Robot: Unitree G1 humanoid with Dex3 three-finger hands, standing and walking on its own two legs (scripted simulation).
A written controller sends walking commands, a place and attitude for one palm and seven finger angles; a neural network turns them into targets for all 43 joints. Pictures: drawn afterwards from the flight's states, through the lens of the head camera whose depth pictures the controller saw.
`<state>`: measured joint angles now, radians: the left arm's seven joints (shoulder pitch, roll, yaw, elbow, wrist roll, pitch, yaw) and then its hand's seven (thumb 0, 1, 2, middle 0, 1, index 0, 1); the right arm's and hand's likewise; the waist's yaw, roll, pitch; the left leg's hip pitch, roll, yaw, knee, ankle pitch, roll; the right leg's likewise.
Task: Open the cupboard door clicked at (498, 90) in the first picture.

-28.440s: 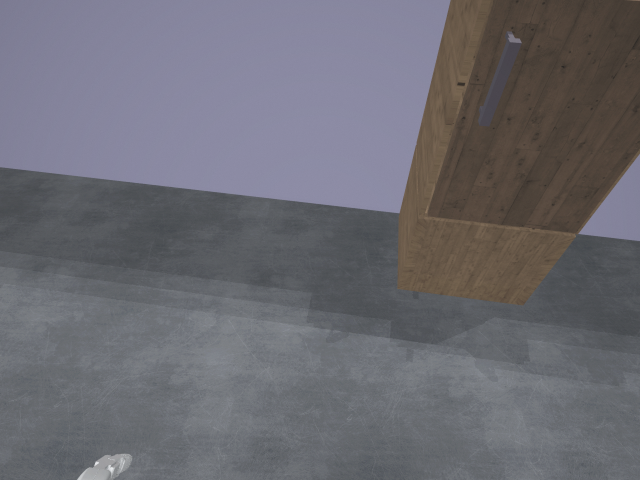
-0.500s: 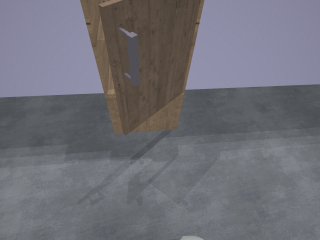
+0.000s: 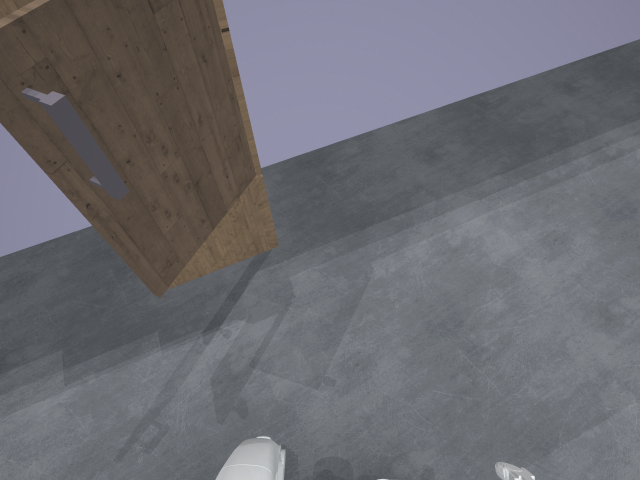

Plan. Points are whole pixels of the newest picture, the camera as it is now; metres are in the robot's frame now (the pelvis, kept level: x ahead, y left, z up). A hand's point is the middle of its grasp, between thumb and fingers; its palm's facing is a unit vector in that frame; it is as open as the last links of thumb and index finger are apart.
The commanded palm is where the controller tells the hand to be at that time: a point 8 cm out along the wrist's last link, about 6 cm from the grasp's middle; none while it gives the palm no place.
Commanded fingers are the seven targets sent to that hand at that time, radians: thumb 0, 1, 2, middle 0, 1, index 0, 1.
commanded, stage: walk to a spot facing it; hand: left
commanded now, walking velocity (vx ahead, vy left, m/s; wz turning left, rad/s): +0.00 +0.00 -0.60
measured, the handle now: (79, 148) +0.51 +0.38 +0.09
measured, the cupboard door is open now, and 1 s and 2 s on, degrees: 39 39 39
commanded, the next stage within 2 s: none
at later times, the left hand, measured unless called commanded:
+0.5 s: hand (185, 448) +0.16 +0.22 -0.17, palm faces -0.26 -0.94 -0.22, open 7.4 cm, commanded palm none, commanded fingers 0.00 0.90 0.90 -0.20 -0.30 -0.20 -0.30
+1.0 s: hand (256, 417) +0.21 +0.12 -0.16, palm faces -0.52 -0.83 -0.19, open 7.4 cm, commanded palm none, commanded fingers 0.00 0.90 0.90 -0.20 -0.30 -0.20 -0.30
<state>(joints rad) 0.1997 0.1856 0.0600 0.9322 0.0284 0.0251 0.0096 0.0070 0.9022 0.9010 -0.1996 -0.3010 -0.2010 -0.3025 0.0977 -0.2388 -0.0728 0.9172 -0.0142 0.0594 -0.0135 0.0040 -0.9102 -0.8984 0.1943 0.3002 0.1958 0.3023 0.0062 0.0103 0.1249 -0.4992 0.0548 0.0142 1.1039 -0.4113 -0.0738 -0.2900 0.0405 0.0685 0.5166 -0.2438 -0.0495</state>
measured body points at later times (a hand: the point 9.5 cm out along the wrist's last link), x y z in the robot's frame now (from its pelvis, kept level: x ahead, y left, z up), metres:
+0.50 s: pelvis +0.02 +0.03 +0.00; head +0.08 +0.04 +0.45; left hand +0.18 +0.27 -0.15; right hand +0.00 -0.22 -0.13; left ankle +0.02 +0.15 -0.74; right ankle -0.03 -0.10 -0.68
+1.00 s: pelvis +0.07 -0.01 +0.00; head +0.11 -0.03 +0.45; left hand +0.24 +0.17 -0.15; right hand +0.00 -0.27 -0.13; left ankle +0.15 +0.10 -0.70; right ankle -0.02 -0.09 -0.74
